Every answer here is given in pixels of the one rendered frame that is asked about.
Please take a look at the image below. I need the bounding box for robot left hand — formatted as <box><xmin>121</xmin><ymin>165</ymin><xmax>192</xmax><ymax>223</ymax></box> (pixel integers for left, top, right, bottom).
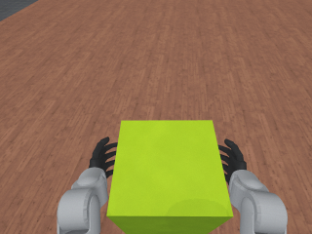
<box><xmin>89</xmin><ymin>136</ymin><xmax>118</xmax><ymax>178</ymax></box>

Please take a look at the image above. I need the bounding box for right robot forearm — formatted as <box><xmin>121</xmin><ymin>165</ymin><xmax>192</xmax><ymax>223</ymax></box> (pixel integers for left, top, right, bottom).
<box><xmin>228</xmin><ymin>170</ymin><xmax>288</xmax><ymax>234</ymax></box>

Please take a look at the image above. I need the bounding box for left robot forearm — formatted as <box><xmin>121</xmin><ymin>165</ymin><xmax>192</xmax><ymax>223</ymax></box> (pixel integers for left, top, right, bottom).
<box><xmin>57</xmin><ymin>167</ymin><xmax>108</xmax><ymax>234</ymax></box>

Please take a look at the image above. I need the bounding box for robot right hand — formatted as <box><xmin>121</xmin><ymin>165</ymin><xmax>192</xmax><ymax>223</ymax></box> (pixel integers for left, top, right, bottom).
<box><xmin>218</xmin><ymin>138</ymin><xmax>247</xmax><ymax>185</ymax></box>

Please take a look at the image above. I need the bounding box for carton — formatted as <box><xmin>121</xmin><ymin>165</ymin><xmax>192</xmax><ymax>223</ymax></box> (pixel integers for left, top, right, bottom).
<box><xmin>106</xmin><ymin>120</ymin><xmax>234</xmax><ymax>234</ymax></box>

